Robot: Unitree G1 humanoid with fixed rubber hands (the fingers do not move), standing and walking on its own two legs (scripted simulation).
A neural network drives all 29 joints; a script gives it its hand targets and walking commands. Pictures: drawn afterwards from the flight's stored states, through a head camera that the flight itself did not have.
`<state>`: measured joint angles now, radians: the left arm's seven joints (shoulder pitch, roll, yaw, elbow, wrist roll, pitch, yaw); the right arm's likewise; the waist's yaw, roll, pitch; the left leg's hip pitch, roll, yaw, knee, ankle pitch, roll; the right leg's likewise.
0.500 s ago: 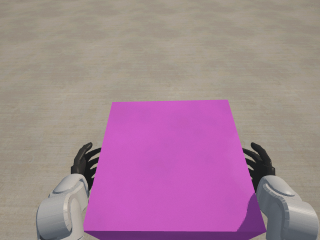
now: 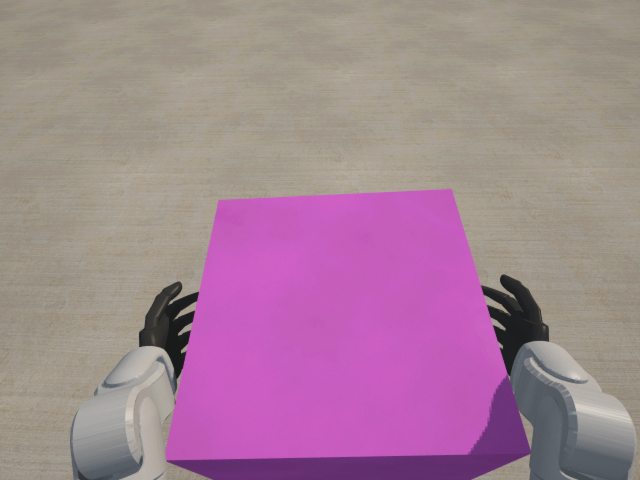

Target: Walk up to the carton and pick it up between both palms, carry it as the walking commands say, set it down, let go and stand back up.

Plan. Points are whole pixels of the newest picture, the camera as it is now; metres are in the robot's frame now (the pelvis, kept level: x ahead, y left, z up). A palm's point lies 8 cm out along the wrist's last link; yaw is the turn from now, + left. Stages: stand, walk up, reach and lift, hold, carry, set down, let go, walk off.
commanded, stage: carry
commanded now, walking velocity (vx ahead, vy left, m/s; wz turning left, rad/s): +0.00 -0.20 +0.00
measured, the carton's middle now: (340, 349) +0.28 +0.01 +0.00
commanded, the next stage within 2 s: none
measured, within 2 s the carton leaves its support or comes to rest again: neither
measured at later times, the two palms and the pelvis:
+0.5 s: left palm (172, 350) +0.23 +0.19 +0.09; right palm (526, 345) +0.23 -0.19 +0.09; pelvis +0.00 -0.01 +0.00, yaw +0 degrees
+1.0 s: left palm (172, 351) +0.23 +0.19 +0.09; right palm (527, 346) +0.23 -0.19 +0.10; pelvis +0.00 -0.01 +0.00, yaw +0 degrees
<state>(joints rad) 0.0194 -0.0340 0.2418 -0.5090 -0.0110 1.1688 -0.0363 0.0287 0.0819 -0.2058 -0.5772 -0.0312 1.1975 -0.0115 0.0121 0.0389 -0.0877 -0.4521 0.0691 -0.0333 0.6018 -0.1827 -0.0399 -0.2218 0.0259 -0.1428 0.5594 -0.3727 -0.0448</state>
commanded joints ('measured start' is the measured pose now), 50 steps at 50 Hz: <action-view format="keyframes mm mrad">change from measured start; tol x4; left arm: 1 -423 -679 -832 -139 -257 18 -40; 18 -449 -728 -864 -209 -282 -4 -35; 23 -387 -721 -846 -172 -271 -3 -37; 50 -402 -715 -846 -192 -272 -3 -35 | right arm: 1 -394 586 733 -67 217 -18 82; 18 -396 639 751 -107 238 -40 86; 50 -368 621 742 -94 232 -35 83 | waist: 1 4 1 -116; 12 5 29 -167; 20 4 -26 -222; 27 2 -66 -195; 32 1 2 -177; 41 1 5 -161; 50 5 -5 -207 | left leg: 1 97 117 -57 -78 156 33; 8 85 116 -51 -106 100 23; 15 132 125 -37 -50 331 30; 22 150 131 -27 -10 404 45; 26 125 99 24 16 294 31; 39 123 120 -34 -73 178 22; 50 166 139 -38 -59 348 31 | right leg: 1 -101 -118 56 -74 3 -5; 11 -84 -108 53 -54 30 -1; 15 -37 -121 41 -29 218 2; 23 -6 -141 40 -22 331 2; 27 -17 -161 56 -48 305 -14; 32 -68 -140 53 -40 134 -6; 37 -84 -125 51 -43 74 -2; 50 -50 -122 35 -2 211 11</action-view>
